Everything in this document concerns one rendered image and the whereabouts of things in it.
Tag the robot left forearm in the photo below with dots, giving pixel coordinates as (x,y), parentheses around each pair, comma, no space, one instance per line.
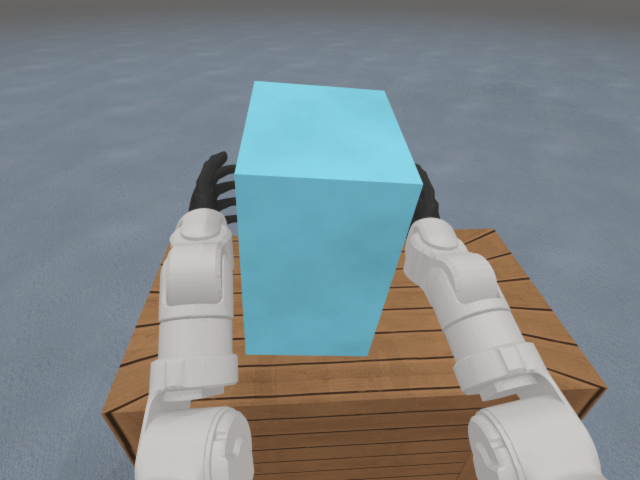
(195,352)

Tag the robot left hand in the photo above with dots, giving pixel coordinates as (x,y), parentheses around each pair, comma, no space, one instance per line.
(207,190)

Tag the right robot upper arm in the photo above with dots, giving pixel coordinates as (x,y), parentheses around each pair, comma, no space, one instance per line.
(536,438)

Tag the left robot upper arm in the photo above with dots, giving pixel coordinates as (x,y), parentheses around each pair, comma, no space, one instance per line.
(212,443)

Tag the robot right hand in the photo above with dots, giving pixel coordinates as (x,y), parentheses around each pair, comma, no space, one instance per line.
(427,206)

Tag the robot right forearm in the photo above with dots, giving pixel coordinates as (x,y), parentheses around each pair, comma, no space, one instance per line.
(491,355)

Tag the pedestal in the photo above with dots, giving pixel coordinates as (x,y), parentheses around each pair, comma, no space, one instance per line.
(396,414)

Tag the carton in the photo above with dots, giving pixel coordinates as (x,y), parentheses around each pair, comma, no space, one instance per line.
(326,189)

